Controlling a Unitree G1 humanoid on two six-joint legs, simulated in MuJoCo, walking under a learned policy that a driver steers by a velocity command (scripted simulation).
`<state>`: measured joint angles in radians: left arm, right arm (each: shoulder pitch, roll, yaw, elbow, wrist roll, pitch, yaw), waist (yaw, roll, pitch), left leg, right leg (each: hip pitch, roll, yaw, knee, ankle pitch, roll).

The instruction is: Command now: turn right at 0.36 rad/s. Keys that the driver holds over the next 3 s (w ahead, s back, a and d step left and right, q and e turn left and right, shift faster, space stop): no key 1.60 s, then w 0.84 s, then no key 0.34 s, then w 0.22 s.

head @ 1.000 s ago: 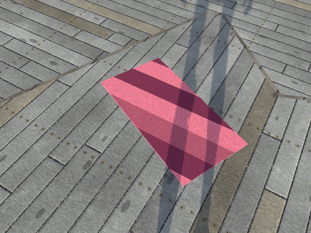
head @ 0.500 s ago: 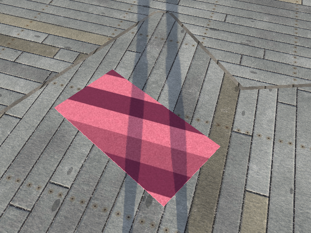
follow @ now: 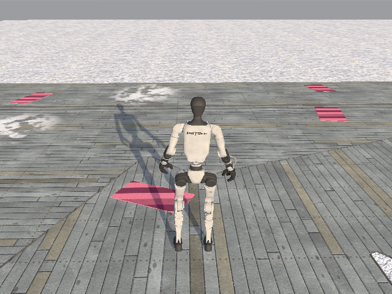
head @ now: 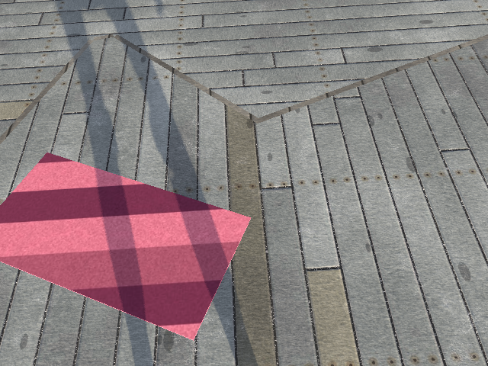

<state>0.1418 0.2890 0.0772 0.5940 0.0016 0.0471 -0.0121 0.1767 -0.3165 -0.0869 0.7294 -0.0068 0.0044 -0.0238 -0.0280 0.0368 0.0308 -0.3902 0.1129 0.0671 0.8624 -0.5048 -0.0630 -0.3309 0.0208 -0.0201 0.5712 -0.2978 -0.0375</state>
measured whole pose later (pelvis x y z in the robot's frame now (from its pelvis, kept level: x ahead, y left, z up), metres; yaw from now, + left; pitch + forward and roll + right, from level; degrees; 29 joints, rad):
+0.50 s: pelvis +0.01 +0.01 +0.00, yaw -3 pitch +0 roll +0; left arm 0.18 0.23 0.03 0.74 0.02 0.02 0.00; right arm 0.19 -0.24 -0.04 0.76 -0.02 -0.02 -0.01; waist 0.00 -0.02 0.01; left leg -0.24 0.03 0.00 0.55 -0.30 -0.02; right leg -0.25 0.04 0.03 0.54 -0.28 -0.02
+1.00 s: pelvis +0.02 +0.02 +0.00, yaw -3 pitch -2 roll +0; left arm 0.20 0.22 0.05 0.89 0.00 0.02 0.03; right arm 0.21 -0.22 -0.03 0.86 -0.01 -0.02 -0.02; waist 0.00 0.00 0.04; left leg -0.20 0.00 0.01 0.54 -0.31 0.00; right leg -0.21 0.01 0.04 0.54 -0.30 0.01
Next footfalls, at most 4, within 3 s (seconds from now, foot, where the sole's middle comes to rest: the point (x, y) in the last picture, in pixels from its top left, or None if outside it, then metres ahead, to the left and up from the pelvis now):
0.32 left None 0.05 0.14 -0.77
2.34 left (222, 363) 0.46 0.11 -0.77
2.78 right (299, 295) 0.64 -0.12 -0.77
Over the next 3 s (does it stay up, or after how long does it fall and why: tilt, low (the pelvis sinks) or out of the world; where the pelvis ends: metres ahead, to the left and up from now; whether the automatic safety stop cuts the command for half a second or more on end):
stays up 0.54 0.00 0.01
